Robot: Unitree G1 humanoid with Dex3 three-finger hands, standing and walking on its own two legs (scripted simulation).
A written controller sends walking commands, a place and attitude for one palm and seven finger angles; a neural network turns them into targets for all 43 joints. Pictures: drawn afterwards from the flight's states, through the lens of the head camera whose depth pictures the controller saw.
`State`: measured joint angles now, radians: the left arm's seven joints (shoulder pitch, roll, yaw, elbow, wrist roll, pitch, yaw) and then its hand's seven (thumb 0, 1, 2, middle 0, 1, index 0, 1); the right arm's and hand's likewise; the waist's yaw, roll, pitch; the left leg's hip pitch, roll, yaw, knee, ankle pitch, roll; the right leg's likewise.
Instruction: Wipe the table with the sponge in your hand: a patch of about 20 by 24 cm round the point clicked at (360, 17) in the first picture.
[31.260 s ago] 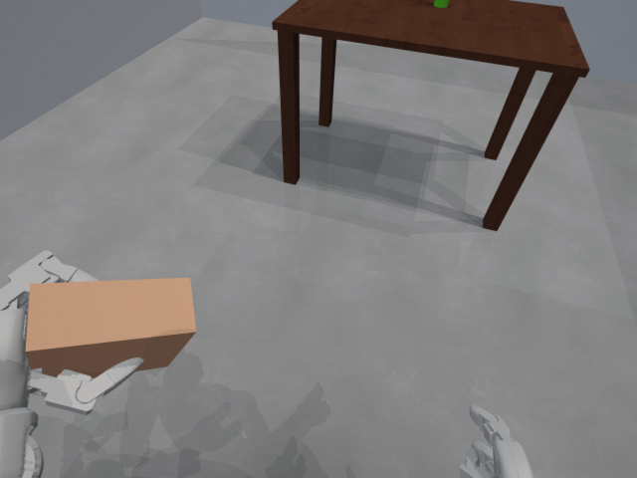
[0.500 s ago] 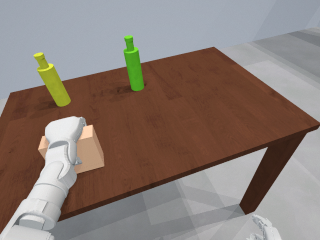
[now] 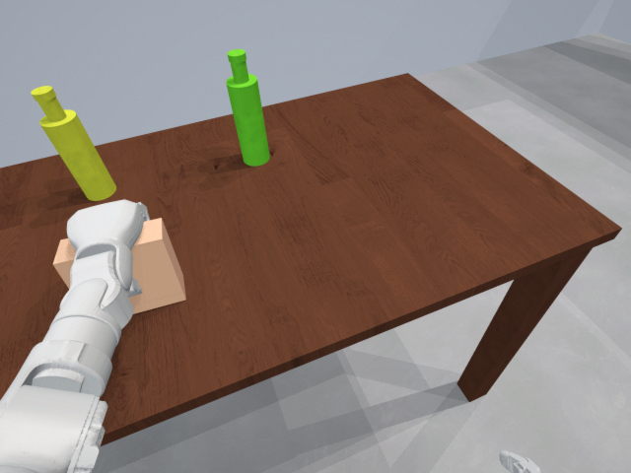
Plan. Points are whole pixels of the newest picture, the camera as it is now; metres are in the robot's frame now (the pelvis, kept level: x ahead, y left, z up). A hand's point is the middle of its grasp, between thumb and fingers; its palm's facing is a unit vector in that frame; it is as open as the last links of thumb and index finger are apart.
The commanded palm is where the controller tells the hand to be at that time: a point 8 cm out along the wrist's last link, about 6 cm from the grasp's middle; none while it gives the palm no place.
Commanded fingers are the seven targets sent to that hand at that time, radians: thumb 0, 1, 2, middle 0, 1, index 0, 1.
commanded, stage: wipe forward along the middle lane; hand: left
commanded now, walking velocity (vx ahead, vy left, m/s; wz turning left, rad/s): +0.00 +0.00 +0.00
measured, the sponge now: (132, 281) +0.37 +0.30 +0.03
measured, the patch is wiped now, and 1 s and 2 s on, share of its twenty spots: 0.90 0.90 0.95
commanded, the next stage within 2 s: slide back across to the first lane in 0.28 s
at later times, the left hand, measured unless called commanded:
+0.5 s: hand (117, 232) +0.43 +0.32 +0.08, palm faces -0.08 -0.01 -1.00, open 9.8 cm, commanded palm +0.40 +0.33 +0.13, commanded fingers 0.00 0.10 1.30 -1.20 -1.60 -1.20 -1.60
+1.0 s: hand (82, 240) +0.41 +0.36 +0.08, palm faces -0.08 -0.03 -1.00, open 9.8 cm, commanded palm +0.38 +0.37 +0.13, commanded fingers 0.00 0.10 1.30 -1.20 -1.60 -1.20 -1.60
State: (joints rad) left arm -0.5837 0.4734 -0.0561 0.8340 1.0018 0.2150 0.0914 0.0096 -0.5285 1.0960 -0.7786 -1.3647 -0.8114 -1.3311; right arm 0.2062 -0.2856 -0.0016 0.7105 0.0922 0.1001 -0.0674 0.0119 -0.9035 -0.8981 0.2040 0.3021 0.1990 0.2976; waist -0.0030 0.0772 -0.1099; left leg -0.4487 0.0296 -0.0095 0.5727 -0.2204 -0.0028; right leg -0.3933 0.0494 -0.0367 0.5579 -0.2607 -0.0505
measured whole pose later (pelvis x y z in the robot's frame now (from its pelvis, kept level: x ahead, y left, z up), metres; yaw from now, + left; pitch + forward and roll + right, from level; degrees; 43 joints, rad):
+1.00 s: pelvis +0.03 +0.03 +0.00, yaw +0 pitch +7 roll -2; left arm -0.54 0.56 0.03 0.76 1.02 0.18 0.05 0.00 -0.52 1.10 -0.76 -1.38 -0.79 -1.37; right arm 0.19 -0.29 0.00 0.67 0.08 0.13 -0.04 0.01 -0.90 -0.90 0.20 0.30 0.20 0.30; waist 0.00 0.05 -0.10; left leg -0.42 0.00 0.01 0.55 -0.26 0.03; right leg -0.34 0.02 -0.02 0.48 -0.27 -0.01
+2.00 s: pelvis +0.04 +0.03 +0.01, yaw +0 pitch +3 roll -1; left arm -0.08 0.51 0.00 0.22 0.95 0.29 0.06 0.00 -0.46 1.06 -0.72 -1.40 -0.74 -1.40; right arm 0.12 -0.28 0.02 0.63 0.08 0.12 -0.03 0.01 -0.90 -0.90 0.20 0.30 0.20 0.30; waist 0.06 0.09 -0.08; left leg -0.32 -0.01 0.00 0.54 -0.27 0.03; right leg -0.24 0.01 -0.02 0.47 -0.29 -0.01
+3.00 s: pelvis +0.03 +0.03 +0.01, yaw +0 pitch -1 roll -1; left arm 0.27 0.47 -0.02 -0.18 0.92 0.37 0.08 0.02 -0.46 1.06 -0.71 -1.41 -0.74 -1.41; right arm 0.06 -0.27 0.02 0.64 0.06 0.08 -0.03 0.01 -0.90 -0.90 0.20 0.30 0.19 0.30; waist 0.10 0.10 -0.06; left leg -0.24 0.00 0.01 0.53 -0.27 0.03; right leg -0.17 0.02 -0.01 0.48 -0.29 -0.01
